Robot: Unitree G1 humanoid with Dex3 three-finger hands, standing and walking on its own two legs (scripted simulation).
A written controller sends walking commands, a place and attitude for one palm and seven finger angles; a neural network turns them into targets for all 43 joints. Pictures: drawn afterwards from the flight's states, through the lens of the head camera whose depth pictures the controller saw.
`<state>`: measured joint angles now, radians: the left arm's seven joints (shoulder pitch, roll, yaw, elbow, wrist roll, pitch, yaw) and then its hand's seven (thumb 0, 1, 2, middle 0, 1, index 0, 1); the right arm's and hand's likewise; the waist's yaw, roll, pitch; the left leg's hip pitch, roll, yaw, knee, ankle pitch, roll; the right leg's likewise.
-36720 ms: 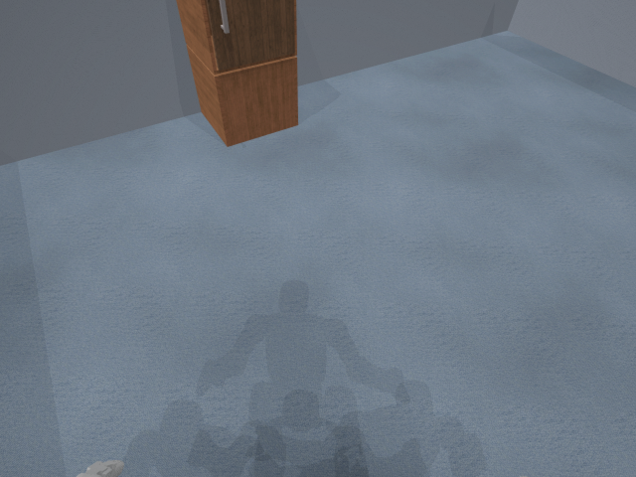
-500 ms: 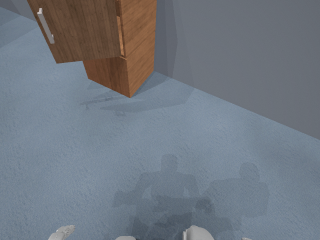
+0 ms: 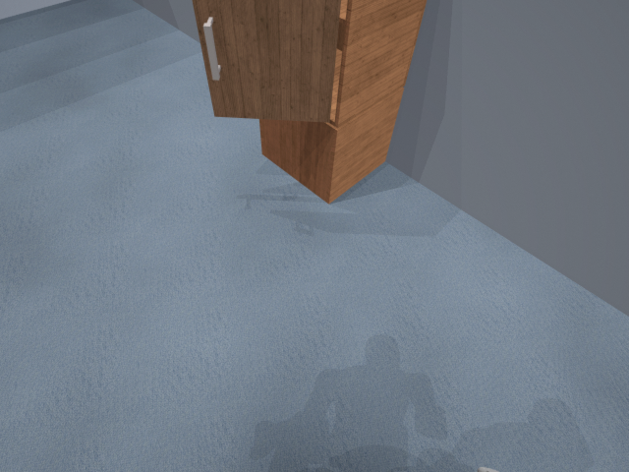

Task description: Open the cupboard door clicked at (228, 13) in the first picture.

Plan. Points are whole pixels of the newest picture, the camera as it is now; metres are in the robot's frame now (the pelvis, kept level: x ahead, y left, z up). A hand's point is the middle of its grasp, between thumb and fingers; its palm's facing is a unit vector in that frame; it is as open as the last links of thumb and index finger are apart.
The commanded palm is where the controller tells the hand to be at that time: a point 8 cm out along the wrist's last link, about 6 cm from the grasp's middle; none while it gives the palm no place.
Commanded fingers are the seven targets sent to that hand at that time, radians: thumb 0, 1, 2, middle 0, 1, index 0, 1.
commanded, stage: take the last steps up to it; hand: left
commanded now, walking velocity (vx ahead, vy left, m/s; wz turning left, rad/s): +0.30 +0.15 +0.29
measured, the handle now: (213, 49) +1.14 +0.36 -0.09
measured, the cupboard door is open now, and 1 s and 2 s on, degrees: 43 43 43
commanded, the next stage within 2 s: come to a stop and stand still in 1.80 s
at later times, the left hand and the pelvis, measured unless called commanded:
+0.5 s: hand out of the picture +0.01 +0.17 -0.15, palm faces +0.20 -0.96 -0.19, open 7.4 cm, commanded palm none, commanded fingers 0.00 0.90 0.90 -0.20 -0.30 -0.20 -0.30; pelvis +0.06 +0.00 +0.02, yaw +8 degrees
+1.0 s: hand (167, 348) +0.30 +0.26 -0.14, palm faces +0.14 -0.96 -0.24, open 7.4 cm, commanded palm none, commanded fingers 0.00 0.90 0.90 -0.20 -0.30 -0.20 -0.30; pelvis +0.21 +0.05 +0.00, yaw +6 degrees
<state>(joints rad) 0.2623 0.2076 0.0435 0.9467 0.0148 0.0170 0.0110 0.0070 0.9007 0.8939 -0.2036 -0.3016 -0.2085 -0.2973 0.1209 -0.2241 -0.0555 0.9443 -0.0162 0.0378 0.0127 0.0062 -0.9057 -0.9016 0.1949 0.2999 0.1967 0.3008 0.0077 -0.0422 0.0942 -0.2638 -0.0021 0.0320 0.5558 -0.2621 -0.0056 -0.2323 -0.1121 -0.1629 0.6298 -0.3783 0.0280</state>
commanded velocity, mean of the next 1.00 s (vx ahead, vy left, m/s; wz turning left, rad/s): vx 0.30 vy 0.09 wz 0.06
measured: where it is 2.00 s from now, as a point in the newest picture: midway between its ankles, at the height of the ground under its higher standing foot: (276, 341)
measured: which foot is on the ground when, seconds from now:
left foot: down 0.00-0.28, up 0.30-0.62, down 0.64-0.98, up 1.00-1.00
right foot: down 0.00-0.00, up 0.02-0.26, down 0.28-0.62, up 0.64-0.96, down 0.98-1.00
